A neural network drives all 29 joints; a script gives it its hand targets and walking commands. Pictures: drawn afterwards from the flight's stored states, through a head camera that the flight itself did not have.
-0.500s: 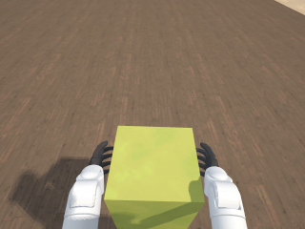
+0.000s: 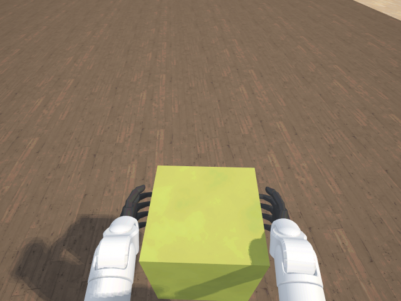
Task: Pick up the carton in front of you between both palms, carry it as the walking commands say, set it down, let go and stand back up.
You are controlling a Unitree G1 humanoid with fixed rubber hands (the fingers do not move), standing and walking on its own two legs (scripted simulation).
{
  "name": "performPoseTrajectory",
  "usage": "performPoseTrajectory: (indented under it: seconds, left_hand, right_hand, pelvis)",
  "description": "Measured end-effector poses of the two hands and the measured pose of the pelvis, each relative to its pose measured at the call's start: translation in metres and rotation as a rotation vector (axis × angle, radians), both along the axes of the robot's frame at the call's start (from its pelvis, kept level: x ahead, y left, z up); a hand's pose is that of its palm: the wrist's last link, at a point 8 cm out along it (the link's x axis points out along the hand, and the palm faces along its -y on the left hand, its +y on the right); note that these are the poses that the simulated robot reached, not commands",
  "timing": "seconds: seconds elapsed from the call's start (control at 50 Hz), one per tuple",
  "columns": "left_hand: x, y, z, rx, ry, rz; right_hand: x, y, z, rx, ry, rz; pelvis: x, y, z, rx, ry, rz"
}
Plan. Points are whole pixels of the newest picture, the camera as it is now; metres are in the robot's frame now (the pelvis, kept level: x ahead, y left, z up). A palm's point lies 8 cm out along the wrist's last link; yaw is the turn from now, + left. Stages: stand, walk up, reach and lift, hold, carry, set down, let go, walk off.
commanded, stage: hold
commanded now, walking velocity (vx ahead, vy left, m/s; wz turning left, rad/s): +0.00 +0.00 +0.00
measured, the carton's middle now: (204, 236) +0.29 +0.00 -0.04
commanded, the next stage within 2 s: set down in 0.26 s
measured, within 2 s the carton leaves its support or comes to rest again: neither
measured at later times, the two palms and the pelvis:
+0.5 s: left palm (129, 216) +0.30 +0.15 +0.03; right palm (270, 206) +0.32 -0.15 +0.03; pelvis +0.01 -0.02 -0.01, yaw +5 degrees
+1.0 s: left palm (146, 233) +0.36 +0.16 -0.17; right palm (251, 233) +0.37 -0.14 -0.18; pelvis -0.03 +0.01 -0.10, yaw +4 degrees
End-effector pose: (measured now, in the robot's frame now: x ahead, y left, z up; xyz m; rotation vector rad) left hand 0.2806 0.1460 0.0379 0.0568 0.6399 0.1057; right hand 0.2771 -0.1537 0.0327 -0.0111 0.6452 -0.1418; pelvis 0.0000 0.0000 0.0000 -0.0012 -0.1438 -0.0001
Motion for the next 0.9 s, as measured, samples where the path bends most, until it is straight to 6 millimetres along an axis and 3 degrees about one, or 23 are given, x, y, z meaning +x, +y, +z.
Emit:
performPoseTrajectory:
  seconds: [0.28, 0.42, 0.54, 0.66, 0.9]
  left_hand:
    - [-0.014, 0.012, 0.005, -0.009, -0.014, 0.099]
    - [0.002, 0.008, 0.005, -0.012, -0.006, 0.109]
    - [0.024, 0.006, -0.012, -0.032, 0.016, 0.114]
    - [0.044, 0.008, -0.053, -0.008, 0.039, 0.085]
    - [0.068, 0.014, -0.177, -0.012, 0.003, 0.061]
  right_hand:
    - [0.015, 0.013, 0.005, 0.023, -0.013, 0.081]
    - [0.032, 0.009, 0.004, 0.042, -0.005, 0.077]
    - [0.052, 0.007, -0.012, 0.081, 0.017, 0.037]
    - [0.067, 0.009, -0.054, 0.063, 0.037, 0.034]
    - [0.08, 0.015, -0.181, 0.032, -0.003, 0.021]
  pelvis:
    - [-0.004, -0.012, -0.004, 0.001, -0.02, 0.074]
    - [0.004, -0.02, -0.004, -0.003, -0.008, 0.085]
    - [0.007, -0.023, -0.008, -0.007, 0.034, 0.083]
    - [0.002, -0.02, -0.019, -0.009, 0.156, 0.072]
    - [-0.022, -0.002, -0.07, -0.002, 0.538, 0.059]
